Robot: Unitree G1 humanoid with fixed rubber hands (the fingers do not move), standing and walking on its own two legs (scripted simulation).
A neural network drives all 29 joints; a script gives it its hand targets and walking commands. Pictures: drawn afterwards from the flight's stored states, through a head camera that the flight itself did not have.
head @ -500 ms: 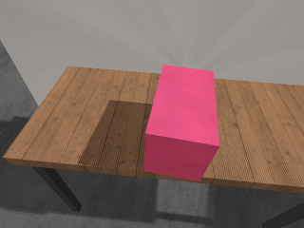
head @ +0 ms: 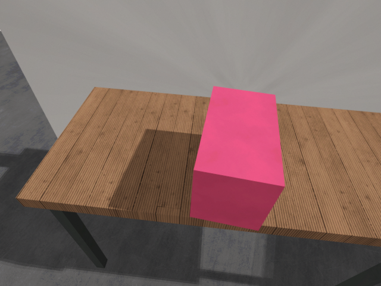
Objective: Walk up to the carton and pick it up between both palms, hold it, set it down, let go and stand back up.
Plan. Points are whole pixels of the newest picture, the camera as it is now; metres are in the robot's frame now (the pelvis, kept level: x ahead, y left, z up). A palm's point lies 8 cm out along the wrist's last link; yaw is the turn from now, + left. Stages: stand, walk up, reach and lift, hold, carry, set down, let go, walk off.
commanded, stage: stand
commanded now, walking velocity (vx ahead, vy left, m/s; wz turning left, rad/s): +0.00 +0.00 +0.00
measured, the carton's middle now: (234, 153) +0.46 -0.10 +0.02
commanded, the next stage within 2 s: none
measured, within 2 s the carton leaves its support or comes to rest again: neither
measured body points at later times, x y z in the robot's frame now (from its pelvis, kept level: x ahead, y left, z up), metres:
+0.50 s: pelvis +0.01 +0.01 +0.00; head +0.01 +0.01 +0.45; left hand -0.04 +0.20 -0.17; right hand -0.03 -0.20 -0.16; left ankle +0.00 +0.07 -0.74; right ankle -0.01 -0.13 -0.74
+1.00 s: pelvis +0.02 +0.01 +0.00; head +0.02 +0.02 +0.45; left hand -0.03 +0.20 -0.17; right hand -0.02 -0.19 -0.16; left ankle +0.00 +0.07 -0.74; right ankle -0.01 -0.13 -0.74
